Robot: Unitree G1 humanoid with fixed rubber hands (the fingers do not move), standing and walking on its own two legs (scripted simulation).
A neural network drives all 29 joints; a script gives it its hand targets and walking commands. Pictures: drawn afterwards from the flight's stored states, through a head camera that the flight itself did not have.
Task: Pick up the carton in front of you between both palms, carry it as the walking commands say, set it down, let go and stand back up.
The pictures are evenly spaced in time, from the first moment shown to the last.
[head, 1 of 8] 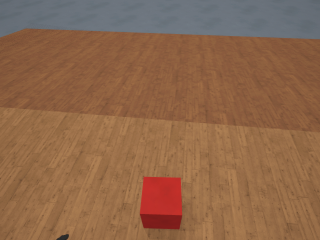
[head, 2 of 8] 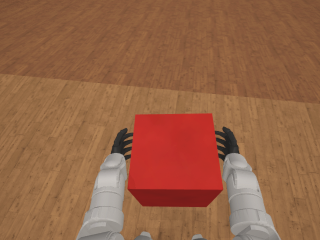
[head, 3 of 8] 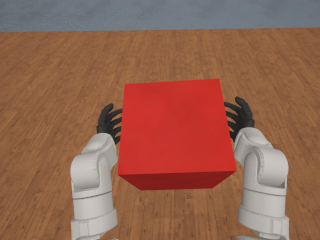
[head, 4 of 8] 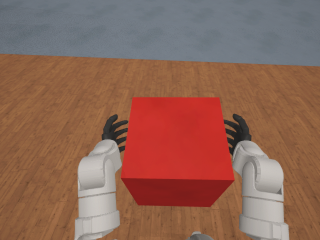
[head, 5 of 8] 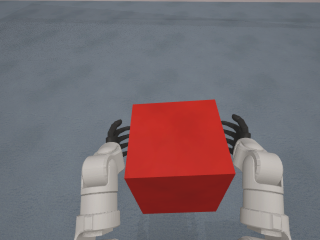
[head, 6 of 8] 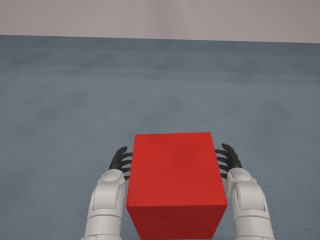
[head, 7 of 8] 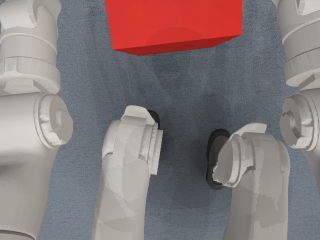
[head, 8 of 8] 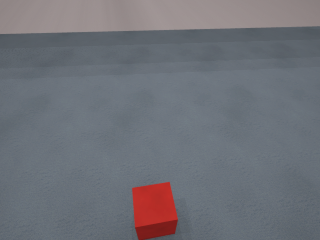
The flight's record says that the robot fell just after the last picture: no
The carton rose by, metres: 0.68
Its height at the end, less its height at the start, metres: -0.45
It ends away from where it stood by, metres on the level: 5.64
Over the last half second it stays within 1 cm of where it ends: yes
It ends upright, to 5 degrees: yes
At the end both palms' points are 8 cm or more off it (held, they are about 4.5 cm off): yes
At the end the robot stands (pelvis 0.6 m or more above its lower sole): yes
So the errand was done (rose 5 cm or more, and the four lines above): yes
